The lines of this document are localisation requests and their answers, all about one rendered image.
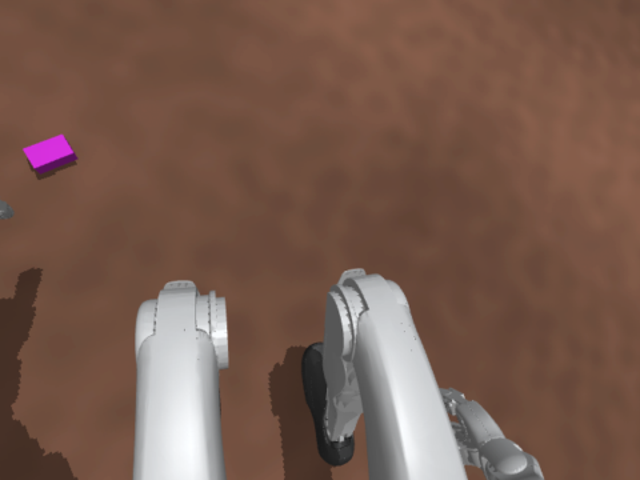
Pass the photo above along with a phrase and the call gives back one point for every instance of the right robot hand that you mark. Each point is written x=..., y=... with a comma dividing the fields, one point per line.
x=475, y=427

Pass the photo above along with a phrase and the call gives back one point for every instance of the small box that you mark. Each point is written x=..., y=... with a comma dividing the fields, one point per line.
x=50, y=154

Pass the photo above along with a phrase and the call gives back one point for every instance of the right robot arm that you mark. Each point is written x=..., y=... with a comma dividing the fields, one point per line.
x=503, y=459

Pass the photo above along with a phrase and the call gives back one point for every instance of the right robot foot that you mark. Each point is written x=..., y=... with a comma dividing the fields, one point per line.
x=315, y=389

